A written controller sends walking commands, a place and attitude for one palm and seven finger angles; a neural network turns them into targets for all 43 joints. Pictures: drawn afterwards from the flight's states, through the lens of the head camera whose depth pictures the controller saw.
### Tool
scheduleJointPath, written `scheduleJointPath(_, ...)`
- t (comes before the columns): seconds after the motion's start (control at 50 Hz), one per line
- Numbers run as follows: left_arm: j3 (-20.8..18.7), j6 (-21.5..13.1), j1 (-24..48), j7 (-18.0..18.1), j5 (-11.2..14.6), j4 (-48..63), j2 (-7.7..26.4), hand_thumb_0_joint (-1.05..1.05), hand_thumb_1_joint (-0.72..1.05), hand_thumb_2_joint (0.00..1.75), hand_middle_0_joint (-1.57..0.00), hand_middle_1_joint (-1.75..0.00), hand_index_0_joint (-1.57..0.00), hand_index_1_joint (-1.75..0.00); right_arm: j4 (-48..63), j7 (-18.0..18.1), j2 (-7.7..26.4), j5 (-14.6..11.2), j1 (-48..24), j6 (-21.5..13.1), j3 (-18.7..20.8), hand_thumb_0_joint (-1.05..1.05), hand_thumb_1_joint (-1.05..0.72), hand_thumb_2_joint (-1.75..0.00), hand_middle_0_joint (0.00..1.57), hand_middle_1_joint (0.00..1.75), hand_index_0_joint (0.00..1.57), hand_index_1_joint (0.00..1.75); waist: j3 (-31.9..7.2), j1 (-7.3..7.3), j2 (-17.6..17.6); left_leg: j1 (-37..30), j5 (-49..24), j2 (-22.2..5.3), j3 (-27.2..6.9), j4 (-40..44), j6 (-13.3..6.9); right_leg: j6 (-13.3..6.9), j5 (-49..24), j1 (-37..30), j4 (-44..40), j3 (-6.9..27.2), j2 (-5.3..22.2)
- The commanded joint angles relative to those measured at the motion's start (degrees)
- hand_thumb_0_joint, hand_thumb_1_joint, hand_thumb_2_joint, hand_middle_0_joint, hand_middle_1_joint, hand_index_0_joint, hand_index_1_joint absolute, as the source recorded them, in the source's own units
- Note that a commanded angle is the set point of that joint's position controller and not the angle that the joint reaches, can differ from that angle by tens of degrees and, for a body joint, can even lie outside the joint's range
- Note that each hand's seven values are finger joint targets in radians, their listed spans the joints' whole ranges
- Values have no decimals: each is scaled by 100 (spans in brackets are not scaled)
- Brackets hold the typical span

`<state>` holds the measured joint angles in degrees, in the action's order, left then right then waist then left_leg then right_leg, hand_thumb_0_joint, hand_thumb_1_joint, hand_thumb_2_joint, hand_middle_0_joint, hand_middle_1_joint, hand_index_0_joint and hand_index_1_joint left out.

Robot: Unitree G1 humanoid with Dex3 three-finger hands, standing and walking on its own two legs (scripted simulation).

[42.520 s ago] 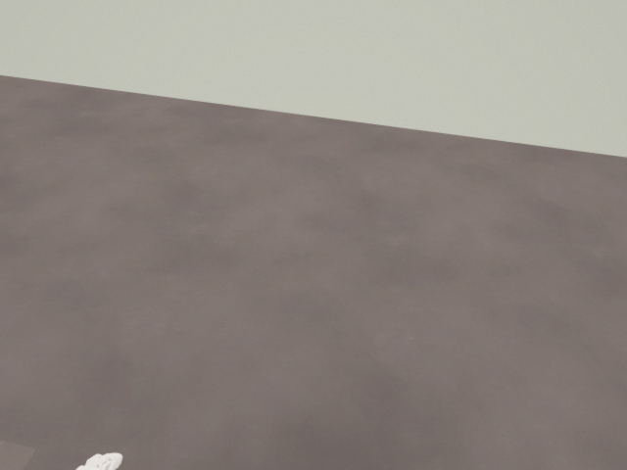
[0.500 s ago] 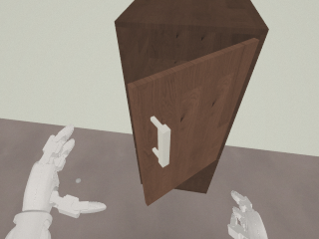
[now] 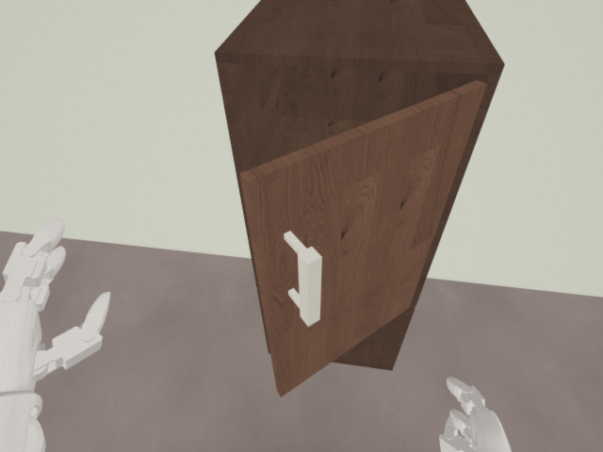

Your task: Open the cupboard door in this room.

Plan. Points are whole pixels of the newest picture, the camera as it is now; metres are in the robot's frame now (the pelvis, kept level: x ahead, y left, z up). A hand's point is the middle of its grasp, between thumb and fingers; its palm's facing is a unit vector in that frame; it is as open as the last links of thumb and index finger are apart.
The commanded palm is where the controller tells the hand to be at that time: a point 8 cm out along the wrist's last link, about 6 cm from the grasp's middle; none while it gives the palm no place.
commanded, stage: draw the hand back to the body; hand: left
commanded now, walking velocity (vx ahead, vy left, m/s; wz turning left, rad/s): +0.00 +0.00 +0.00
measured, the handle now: (301, 279) +0.32 +0.05 +0.08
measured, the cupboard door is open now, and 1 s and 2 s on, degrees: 43 43 43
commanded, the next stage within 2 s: step back with the hand held close in 0.42 s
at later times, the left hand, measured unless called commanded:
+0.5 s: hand (74, 328) +0.18 +0.26 +0.15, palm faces +0.46 -0.79 -0.39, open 7.4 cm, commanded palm +0.13 +0.30 +0.17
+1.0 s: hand (50, 356) +0.15 +0.27 +0.14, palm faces +0.36 -0.77 -0.53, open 7.4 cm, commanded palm +0.09 +0.31 +0.17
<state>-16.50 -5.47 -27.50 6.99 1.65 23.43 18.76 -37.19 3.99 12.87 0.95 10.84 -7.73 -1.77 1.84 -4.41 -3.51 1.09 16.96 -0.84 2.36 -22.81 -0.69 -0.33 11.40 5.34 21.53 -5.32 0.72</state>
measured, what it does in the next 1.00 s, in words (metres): shifts its weight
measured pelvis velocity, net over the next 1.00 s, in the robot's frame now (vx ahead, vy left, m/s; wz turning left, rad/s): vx -0.05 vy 0.01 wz -0.02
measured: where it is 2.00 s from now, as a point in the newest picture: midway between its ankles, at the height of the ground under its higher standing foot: outside the picture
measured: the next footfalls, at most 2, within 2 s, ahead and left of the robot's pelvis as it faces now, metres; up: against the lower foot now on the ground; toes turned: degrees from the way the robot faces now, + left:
left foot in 1.82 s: -0.12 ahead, +0.14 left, +0.00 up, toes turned +3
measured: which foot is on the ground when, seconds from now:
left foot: down 0.00-1.00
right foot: down 0.00-1.00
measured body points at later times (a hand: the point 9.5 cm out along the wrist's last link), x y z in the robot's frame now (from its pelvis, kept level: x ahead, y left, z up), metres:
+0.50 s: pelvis -0.01 +0.00 +0.00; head -0.03 -0.02 +0.45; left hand +0.15 +0.30 +0.17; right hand +0.18 -0.22 -0.08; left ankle -0.04 +0.11 -0.74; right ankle +0.01 -0.12 -0.74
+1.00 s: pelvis -0.05 +0.01 -0.01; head -0.02 +0.02 +0.44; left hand +0.13 +0.31 +0.17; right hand +0.12 -0.23 -0.09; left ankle -0.04 +0.11 -0.74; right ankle +0.01 -0.12 -0.74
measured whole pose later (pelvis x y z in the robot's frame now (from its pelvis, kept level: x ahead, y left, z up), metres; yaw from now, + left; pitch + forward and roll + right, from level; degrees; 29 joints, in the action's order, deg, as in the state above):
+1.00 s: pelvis -0.05 +0.01 -0.01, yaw -1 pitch +0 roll +0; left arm -23.9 -9.9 -32.5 7.9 1.3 29.8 24.6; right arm -31.6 4.8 13.1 0.1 9.9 -2.5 0.5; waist 3.5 -0.7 0.9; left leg 15.8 15.7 0.8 4.3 -31.0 -2.4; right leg 0.7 9.2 20.4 29.3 -3.2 2.8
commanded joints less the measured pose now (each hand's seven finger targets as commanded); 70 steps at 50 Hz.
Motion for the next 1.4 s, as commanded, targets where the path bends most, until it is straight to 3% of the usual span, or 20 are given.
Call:
scheduleJointPath(0.0,-930,-387,542,101,53,1127,1096,0,87,88,-20,-30,-20,-30,904,53,553,-38,-723,-290,253,0,-90,-90,20,30,20,30,-397,-17,-26,498,-2021,-44,-254,383,37,-97,-1153,-546,-180,296,-14)
scheduleJointPath(0.1,-698,-382,563,52,64,1007,876,0,90,90,-20,-30,-20,-30,902,23,584,-55,-746,-265,271,0,-90,-90,20,30,20,30,-247,23,-76,498,-1787,-54,-249,442,19,-83,-928,-428,-253,292,-17)
scheduleJointPath(0.2,-838,-400,578,88,56,1105,1044,0,90,90,-20,-30,-20,-30,904,34,575,-37,-759,-291,283,0,-90,-90,20,30,20,30,-418,-9,82,476,-1736,-38,-255,433,3,-81,-957,-522,-243,307,-12)
scheduleJointPath(0.26,-940,-405,651,104,32,1177,1183,0,90,90,-20,-30,-20,-30,871,50,591,-36,-776,-306,287,0,-90,-90,20,30,20,30,-436,-17,-155,462,-1768,-26,-243,398,25,-101,-1019,-540,-251,333,-6)
scheduleJointPath(0.5,-792,-419,670,73,51,1051,999,0,90,90,-20,-30,-20,-30,875,41,557,-48,-791,-326,279,0,-90,-90,20,30,20,30,-229,7,-5,531,-1356,-27,-250,469,2,-84,-621,-399,-353,340,-28)
scheduleJointPath(0.52,-900,-453,1230,105,45,1280,1199,0,90,90,-20,-30,-20,-30,851,55,579,-52,-825,-347,272,0,-90,-90,20,30,20,30,-356,41,-128,494,-1296,-6,-251,459,-2,-87,-603,-422,-359,362,-18)
scheduleJointPath(0.54,-1639,-667,1466,129,90,1330,1862,0,90,90,-20,-30,-20,-30,1095,56,664,-125,-611,-218,236,0,-90,-90,20,30,20,30,267,296,252,1025,-830,-94,-334,329,-117,-50,-729,256,-651,829,210)
scheduleJointPath(0.56,-1571,-745,1416,93,44,1080,1792,0,90,90,-20,-30,-20,-30,998,62,611,-121,-612,-126,239,0,-90,-90,20,30,20,30,319,302,153,1102,-604,-67,-405,280,-120,-78,-574,344,-715,840,342)
scheduleJointPath(0.58,-1251,-717,685,32,55,741,1325,0,90,90,-20,-30,-20,-30,1011,60,594,-84,-635,-62,256,0,-90,-90,20,30,20,30,170,314,327,1017,-693,-84,-393,216,-127,-67,-564,422,-690,815,380)
scheduleJointPath(0.62,-1030,-727,142,-22,43,921,1098,0,90,90,-20,-30,-20,-30,1123,31,678,-60,-642,18,309,0,-90,-90,20,30,20,30,-359,315,209,899,-1155,-117,-310,65,-126,-59,-1080,250,-464,745,435)
scheduleJointPath(0.66,-1114,-747,-115,15,41,1152,1186,0,90,90,-20,-30,-20,-30,1166,50,716,-58,-636,77,347,0,-90,-90,20,30,20,30,-781,306,-7,924,-1689,-180,-346,21,-84,-68,-1724,-33,-125,634,471)
scheduleJointPath(0.72,-1311,-727,-402,68,47,1452,1358,0,90,90,-20,-30,-20,-30,1306,65,702,-85,-590,181,427,0,-90,-90,20,30,20,30,-1235,319,248,970,-2301,-286,-352,-154,-58,-34,-2475,-163,298,646,465)
scheduleJointPath(0.78,-1500,-721,-514,141,53,1627,1508,0,90,90,-20,-30,-20,-30,1378,103,650,-115,-582,240,465,0,-90,-90,20,30,20,30,-1342,319,222,1135,-2445,-316,-427,-266,-12,-73,-2718,-134,581,671,537)
scheduleJointPath(0.92,-1541,-806,-478,226,-4,1804,1470,0,90,90,-20,-30,-20,-30,1477,140,702,-99,-547,213,493,0,-90,-90,20,30,20,30,-899,319,-74,2153,-1201,-545,-683,46,-192,16,-1502,59,1010,715,351)
scheduleJointPath(1.06,-1573,-920,-168,282,-139,1863,1446,0,90,90,-20,-30,-20,-30,1507,138,761,-98,-414,67,486,0,-90,-90,20,30,20,30,-452,371,-105,3581,1286,-610,-862,255,-420,23,-418,-114,1359,901,339)
scheduleJointPath(1.14,-1554,-1019,55,305,-175,1904,1424,0,90,90,-20,-30,-20,-30,1516,115,754,-88,-284,-26,469,0,-90,-90,20,30,20,30,-354,434,253,3603,1838,-446,-821,-124,-400,-47,415,360,994,1198,485)
scheduleJointPath(1.24,-1613,-1133,16,359,-132,1933,1485,0,90,90,-20,-30,-20,-30,1397,114,695,-47,-225,-104,435,0,-90,-90,20,30,20,30,-482,451,402,2991,1560,-266,-758,-509,-269,-155,1034,1007,432,1341,666)
scheduleJointPath(1.28,-1635,-1157,-73,386,-115,1954,1492,0,90,90,-20,-30,-20,-30,1363,132,699,-48,-239,-123,427,0,-90,-90,20,30,20,30,-504,455,198,2951,1560,-358,-875,-306,-266,-136,1021,1003,557,1179,598)
scheduleJointPath(1.32,-1651,-1188,-39,392,-160,1946,1459,0,90,90,-20,-30,-20,-30,1388,143,768,-38,-277,-142,436,0,-90,-90,20,30,20,30,-411,444,-196,3645,1977,-590,-1104,183,-382,-8,937,499,1036,965,337)
scheduleJointPath(1.38,-1768,-1238,-93,379,-245,1932,1478,0,90,90,-20,-30,-20,-30,1404,144,757,-43,-347,-214,475,0,-90,-90,20,30,20,30,-576,365,-743,4306,1506,-1100,-1560,803,-592,135,-510,-493,2389,584,-145)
